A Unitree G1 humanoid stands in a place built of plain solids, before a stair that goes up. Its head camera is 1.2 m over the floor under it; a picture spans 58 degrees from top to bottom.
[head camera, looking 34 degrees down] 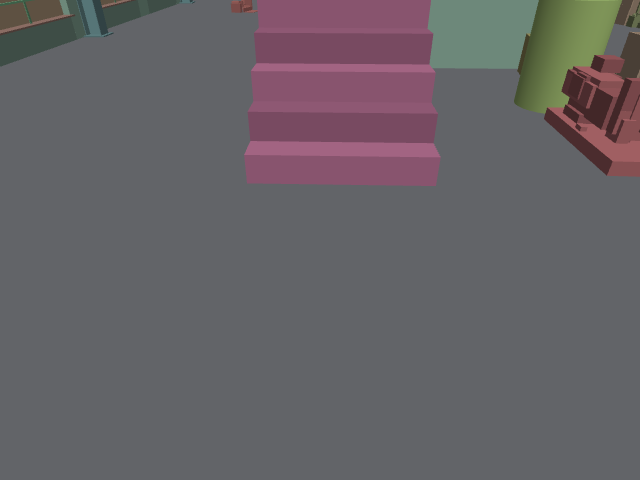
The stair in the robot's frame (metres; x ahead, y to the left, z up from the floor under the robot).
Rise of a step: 0.19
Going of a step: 0.22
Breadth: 1.16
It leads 2 degrees to the right of straight ahead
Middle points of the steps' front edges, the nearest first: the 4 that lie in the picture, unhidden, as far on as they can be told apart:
2.38 -0.13 0.19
2.60 -0.13 0.37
2.82 -0.14 0.56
3.05 -0.15 0.75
